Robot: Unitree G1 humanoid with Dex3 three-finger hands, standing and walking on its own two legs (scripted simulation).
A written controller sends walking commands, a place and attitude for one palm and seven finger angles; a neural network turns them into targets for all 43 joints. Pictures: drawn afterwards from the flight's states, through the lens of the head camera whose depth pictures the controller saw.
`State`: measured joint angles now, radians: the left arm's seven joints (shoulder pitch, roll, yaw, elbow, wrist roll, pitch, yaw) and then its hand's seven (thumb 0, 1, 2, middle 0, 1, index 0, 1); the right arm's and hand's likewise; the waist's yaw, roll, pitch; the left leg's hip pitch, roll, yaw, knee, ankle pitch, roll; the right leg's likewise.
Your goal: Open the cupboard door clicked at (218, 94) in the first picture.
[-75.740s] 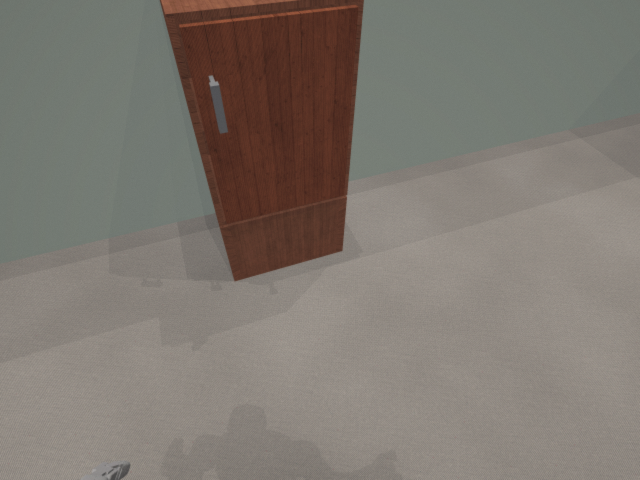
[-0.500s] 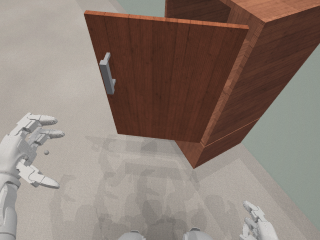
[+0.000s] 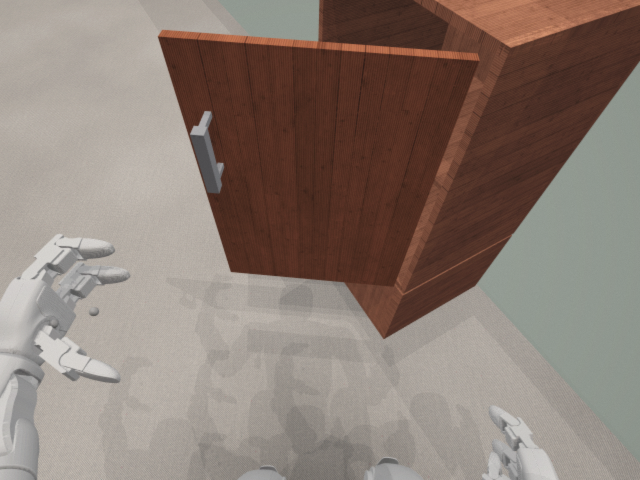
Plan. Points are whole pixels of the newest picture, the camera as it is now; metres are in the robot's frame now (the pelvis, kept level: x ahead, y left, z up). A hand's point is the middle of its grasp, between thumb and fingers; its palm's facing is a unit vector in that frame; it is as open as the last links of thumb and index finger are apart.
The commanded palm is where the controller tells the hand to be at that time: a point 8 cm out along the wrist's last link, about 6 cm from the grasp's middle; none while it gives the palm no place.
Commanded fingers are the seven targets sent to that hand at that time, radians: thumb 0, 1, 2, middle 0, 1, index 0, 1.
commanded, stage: move the hooked fingers beside the handle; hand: left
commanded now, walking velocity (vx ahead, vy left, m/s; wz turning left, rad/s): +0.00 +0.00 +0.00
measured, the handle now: (210, 153) +0.57 +0.21 +0.04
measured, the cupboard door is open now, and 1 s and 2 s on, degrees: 55 55 54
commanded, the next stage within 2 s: none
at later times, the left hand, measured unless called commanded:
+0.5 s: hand (120, 264) +0.35 +0.27 +0.06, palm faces -0.04 -1.00 -0.02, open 13.9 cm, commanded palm +0.32 +0.32 +0.06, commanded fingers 0.00 -0.50 0.30 -0.30 -1.20 -0.30 -1.20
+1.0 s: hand (139, 217) +0.42 +0.27 +0.06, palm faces -0.04 -1.00 +0.00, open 13.9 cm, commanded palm +0.41 +0.32 +0.05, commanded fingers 0.00 -0.50 0.30 -0.30 -1.20 -0.30 -1.20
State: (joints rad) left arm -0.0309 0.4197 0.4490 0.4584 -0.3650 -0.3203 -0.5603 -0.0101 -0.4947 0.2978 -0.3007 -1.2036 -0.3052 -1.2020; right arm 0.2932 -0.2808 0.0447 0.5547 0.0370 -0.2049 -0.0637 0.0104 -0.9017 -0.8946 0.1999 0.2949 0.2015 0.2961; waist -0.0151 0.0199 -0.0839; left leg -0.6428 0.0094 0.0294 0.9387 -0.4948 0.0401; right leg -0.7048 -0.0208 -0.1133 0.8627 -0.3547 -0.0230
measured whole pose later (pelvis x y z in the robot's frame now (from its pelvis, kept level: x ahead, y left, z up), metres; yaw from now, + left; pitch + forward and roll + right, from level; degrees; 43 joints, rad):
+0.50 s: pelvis +0.00 +0.00 +0.00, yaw +0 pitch +14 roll -2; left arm -0.31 0.48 0.45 0.70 -0.30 -0.31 -0.56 -0.01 -0.50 0.30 -0.30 -1.20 -0.31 -1.20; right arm 0.30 -0.29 0.05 0.58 0.03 -0.18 -0.07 0.01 -0.90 -0.89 0.20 0.30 0.20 0.30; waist -0.04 0.01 -0.08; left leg -0.71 0.01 0.03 0.96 -0.49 0.04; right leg -0.77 -0.02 -0.11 0.89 -0.35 -0.03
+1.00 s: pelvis +0.00 +0.00 -0.01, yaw -1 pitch +18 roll -2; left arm -0.62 0.60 0.51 1.04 -0.23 -0.37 -0.58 -0.01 -0.50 0.30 -0.30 -1.20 -0.30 -1.20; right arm 0.34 -0.30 0.05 0.59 0.03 -0.06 -0.06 0.01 -0.90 -0.89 0.20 0.29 0.20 0.30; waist -0.10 0.00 -0.09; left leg -0.81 0.02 0.04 1.01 -0.51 0.04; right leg -0.88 -0.01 -0.10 0.92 -0.35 -0.03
